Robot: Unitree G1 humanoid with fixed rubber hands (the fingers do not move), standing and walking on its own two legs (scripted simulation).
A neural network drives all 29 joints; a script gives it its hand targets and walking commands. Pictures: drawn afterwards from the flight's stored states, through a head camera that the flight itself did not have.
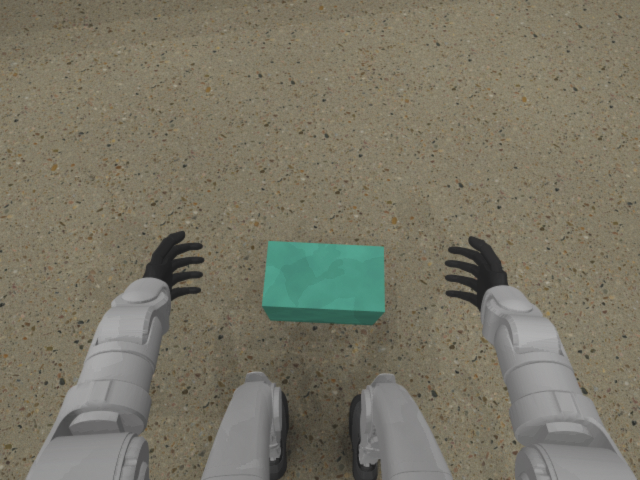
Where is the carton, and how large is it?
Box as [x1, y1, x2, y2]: [262, 241, 384, 324]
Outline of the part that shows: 268,241 262,306 270,320 372,324 383,313 384,283 382,246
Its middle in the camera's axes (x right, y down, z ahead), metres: +0.00 +0.12 +1.02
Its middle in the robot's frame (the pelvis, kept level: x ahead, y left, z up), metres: +0.48 -0.01 -0.58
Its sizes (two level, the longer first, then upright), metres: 0.286 0.162 0.201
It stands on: the floor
